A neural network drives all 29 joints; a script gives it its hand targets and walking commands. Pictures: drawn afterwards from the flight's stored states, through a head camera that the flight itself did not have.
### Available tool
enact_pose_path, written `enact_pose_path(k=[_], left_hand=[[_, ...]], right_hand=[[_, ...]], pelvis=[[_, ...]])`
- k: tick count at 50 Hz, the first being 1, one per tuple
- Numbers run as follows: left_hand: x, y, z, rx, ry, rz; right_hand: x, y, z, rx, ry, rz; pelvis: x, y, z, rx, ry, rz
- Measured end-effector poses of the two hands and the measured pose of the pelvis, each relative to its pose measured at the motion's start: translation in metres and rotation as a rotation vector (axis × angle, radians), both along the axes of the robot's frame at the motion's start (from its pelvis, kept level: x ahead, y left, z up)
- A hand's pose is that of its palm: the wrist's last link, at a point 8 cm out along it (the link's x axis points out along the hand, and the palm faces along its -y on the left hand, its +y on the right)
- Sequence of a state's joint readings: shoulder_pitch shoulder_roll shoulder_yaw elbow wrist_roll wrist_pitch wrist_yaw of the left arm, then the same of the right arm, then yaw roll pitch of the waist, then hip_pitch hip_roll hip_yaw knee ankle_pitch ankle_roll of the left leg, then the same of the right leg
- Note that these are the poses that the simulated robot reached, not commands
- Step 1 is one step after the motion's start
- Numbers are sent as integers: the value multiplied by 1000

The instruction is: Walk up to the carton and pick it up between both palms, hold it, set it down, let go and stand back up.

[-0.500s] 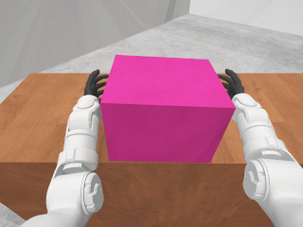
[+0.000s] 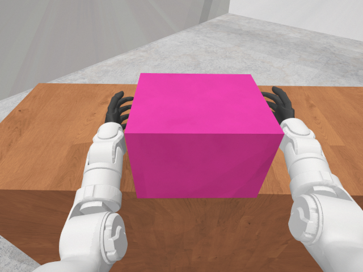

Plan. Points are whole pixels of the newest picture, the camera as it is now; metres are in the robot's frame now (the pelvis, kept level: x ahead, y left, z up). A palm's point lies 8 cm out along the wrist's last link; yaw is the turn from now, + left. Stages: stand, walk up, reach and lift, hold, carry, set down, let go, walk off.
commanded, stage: set down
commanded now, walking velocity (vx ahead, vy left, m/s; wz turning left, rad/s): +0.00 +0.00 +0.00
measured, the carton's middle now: (196, 133) +0.43 -0.02 +0.11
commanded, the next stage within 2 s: none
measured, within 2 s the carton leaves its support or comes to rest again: neither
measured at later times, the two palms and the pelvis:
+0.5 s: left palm (115, 130) +0.40 +0.17 +0.15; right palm (282, 123) +0.40 -0.21 +0.16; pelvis +0.01 +0.00 +0.00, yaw -1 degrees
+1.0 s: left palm (116, 131) +0.40 +0.17 +0.14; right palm (282, 124) +0.40 -0.22 +0.15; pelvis +0.01 +0.01 +0.00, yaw -2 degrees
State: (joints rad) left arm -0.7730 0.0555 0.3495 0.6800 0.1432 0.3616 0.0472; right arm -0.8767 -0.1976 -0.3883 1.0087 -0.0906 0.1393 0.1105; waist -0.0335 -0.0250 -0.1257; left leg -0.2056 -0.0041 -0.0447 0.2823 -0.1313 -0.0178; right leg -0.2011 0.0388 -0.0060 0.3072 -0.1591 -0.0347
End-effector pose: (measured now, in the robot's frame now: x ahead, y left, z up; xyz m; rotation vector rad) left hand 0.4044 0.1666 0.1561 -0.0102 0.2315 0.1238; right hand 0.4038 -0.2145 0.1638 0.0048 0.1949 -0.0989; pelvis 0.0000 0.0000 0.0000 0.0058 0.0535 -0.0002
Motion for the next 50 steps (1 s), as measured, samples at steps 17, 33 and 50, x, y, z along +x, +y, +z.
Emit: enact_pose_path(k=[17,33,50], left_hand=[[-6,0,-9,31,-29,7],[-5,0,-10,13,-35,7],[0,1,-18,-2,-32,6]], right_hand=[[-1,0,-6,-4,-57,12],[-1,0,-8,-9,-76,13],[-1,-1,-11,-10,-100,20]], pelvis=[[6,1,1,0,-27,-16],[5,0,1,4,-40,-17],[7,6,1,5,-46,-35]])
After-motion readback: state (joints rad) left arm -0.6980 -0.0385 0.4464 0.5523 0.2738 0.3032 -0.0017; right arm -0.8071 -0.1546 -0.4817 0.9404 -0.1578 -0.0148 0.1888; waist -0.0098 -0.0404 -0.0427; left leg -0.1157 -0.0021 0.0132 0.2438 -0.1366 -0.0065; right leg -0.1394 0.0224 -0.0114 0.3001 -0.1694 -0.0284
